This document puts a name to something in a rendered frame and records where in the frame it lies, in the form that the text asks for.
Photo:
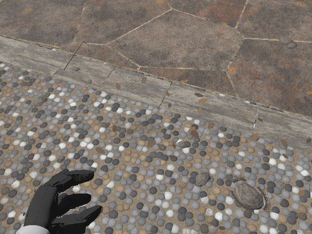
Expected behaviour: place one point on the robot left hand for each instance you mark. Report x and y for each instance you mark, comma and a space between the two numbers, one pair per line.
47, 205

